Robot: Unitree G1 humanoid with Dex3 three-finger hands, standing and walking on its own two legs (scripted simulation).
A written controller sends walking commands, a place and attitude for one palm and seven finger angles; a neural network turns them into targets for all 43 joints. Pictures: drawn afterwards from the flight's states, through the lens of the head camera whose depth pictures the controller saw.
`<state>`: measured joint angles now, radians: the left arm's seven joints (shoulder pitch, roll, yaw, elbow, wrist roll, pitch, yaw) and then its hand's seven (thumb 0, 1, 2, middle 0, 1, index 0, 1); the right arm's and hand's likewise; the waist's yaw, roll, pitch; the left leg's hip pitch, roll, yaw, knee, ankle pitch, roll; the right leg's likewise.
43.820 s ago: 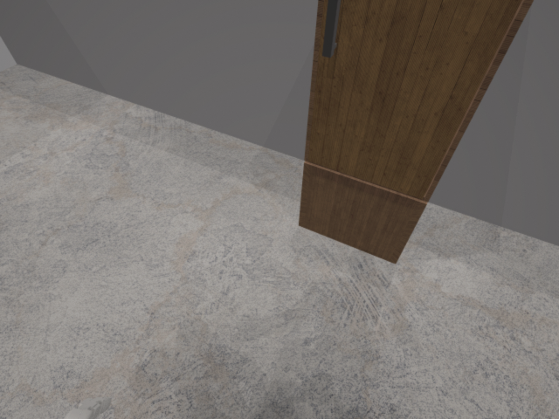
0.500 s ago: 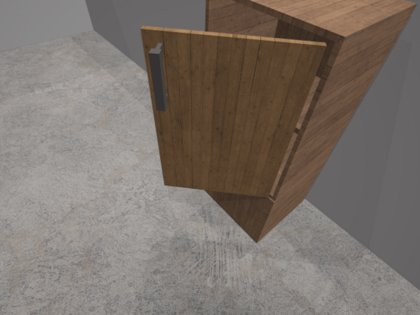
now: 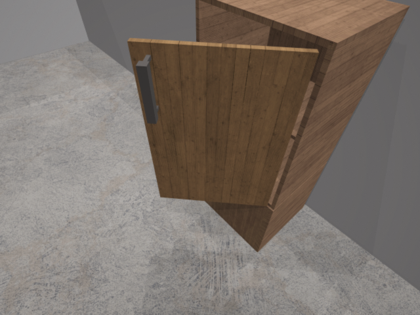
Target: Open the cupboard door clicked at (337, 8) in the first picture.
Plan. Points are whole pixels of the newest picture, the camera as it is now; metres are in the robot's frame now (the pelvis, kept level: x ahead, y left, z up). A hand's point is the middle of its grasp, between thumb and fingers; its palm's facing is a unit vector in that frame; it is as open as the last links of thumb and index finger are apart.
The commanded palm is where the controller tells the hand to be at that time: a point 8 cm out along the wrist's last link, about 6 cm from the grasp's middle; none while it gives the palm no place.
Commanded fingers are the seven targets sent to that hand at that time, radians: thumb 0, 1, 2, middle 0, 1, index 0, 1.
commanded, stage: come to a stop and stand still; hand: left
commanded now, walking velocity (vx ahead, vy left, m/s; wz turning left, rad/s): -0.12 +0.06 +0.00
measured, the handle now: (150, 90) +0.56 +0.18 +0.14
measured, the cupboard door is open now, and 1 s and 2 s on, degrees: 43 43 43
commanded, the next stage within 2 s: look again from close up in 1.38 s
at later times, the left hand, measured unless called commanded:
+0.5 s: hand out of the picture +0.02 +0.18 -0.17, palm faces +0.02 -0.97 -0.25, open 7.4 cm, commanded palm none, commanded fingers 0.00 0.90 0.90 -0.20 -0.30 -0.20 -0.30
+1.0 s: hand out of the picture +0.04 +0.16 -0.17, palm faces +0.00 -0.97 -0.22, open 7.3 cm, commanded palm none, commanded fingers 0.00 0.90 0.90 -0.20 -0.30 -0.20 -0.30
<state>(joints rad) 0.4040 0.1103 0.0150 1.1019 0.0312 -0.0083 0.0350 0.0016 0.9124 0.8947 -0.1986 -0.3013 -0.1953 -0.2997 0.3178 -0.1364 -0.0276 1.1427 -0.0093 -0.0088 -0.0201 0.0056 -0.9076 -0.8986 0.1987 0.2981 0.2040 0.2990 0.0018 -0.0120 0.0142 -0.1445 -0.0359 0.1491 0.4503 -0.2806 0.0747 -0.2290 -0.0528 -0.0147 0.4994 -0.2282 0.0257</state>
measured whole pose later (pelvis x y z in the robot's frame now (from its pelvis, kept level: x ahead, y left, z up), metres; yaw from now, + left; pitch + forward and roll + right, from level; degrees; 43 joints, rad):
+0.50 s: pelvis -0.01 -0.01 +0.00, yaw +1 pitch -1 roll +0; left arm 0.27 0.16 -0.01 1.03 0.02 0.00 0.04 0.01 0.92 0.89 -0.20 -0.30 -0.20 -0.30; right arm 0.29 -0.18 -0.01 1.01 -0.02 0.00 -0.01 0.01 -0.92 -0.90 0.20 0.30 0.20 0.30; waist -0.01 0.03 0.02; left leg -0.21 -0.02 0.13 0.52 -0.30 0.07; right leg -0.27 -0.05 -0.03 0.55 -0.25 0.01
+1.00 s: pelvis +0.02 -0.02 +0.00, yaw +1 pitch -1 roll +1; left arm 0.24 0.16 -0.02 1.09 0.01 -0.02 0.03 0.00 0.92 0.89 -0.20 -0.30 -0.20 -0.30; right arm 0.25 -0.18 0.02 1.11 -0.01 -0.02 -0.01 0.01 -0.91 -0.90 0.20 0.30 0.20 0.30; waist -0.01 0.01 0.05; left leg -0.13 -0.01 0.13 0.41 -0.28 0.04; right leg -0.21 -0.03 -0.04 0.48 -0.25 0.00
